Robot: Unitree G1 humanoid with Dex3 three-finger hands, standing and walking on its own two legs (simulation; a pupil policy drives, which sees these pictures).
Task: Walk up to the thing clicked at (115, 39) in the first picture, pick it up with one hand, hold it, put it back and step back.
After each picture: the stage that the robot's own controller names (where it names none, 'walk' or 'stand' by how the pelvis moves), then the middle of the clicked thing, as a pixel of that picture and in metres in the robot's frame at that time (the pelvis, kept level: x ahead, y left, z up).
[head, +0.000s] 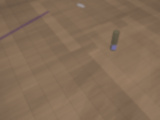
stand; (114, 40) +1.38 -0.33 -0.66
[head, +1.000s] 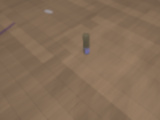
walk; (86, 44) +1.29 +0.05 -0.63
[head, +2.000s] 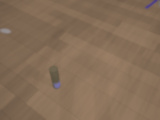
walk; (55, 77) +0.82 +0.28 -0.64
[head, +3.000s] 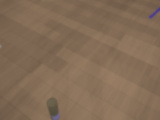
walk; (53, 109) +0.53 +0.20 -0.64
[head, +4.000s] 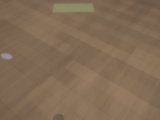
stand; out of the picture +0.47 +0.17 -0.66
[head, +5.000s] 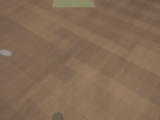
stand; out of the picture +0.45 +0.17 -0.66
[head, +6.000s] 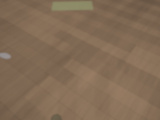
stand; out of the picture +0.45 +0.19 -0.66
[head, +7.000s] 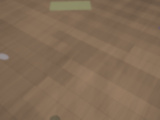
stand; out of the picture +0.44 +0.20 -0.66
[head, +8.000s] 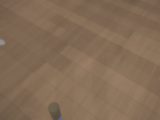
go down; (55, 113) +0.46 +0.19 -0.65
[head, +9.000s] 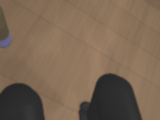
go down; out of the picture +0.53 +0.25 -0.22
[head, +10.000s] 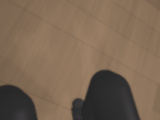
close in; out of the picture +0.51 +0.26 -0.21
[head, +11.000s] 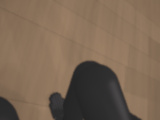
close; out of the picture +0.50 +0.30 -0.17
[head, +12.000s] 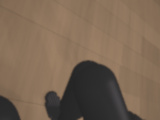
lift; out of the picture +0.48 +0.29 -0.18
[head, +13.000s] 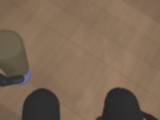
lift; (14, 64) +0.37 +0.22 -0.02
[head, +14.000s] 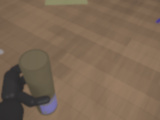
hold; (42, 87) +0.32 +0.14 +0.08
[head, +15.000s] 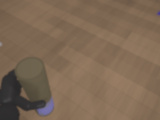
hold; (38, 91) +0.31 +0.15 +0.04
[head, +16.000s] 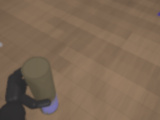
crouch; (43, 90) +0.32 +0.14 +0.03
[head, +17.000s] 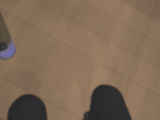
crouch; out of the picture +0.48 +0.21 -0.05
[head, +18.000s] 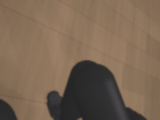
lower; out of the picture +0.47 +0.29 -0.18
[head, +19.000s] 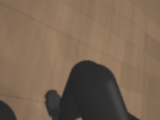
lower; out of the picture +0.49 +0.30 -0.18
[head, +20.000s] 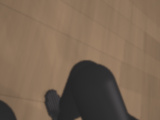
lower; out of the picture +0.48 +0.30 -0.18
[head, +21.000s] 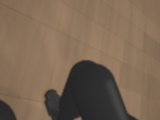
lower; out of the picture +0.48 +0.30 -0.18
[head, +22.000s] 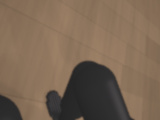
loosen; out of the picture +0.49 +0.27 -0.18
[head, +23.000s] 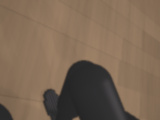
rise; out of the picture +0.48 +0.28 -0.19
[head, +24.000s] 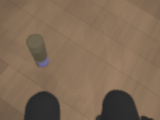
walk; (39, 53) +0.52 +0.19 -0.31
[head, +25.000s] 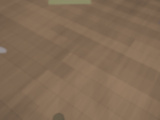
stand; out of the picture +0.44 +0.15 -0.59
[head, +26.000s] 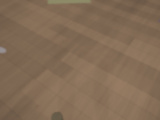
stand; out of the picture +0.44 +0.16 -0.60
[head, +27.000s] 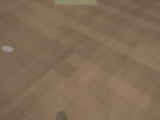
stand; out of the picture +0.45 +0.15 -0.63
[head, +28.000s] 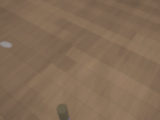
walk; (63, 115) +0.47 +0.15 -0.65
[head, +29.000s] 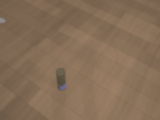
walk; (61, 80) +0.69 +0.13 -0.64
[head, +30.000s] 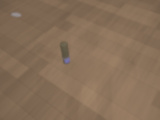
walk; (65, 53) +1.05 +0.24 -0.63
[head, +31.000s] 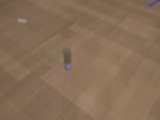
stand; (67, 59) +1.09 +0.17 -0.65
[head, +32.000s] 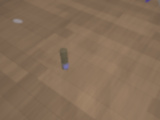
stand; (64, 59) +1.08 +0.19 -0.66
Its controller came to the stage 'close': yes
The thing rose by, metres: 0.68
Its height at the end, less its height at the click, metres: +0.00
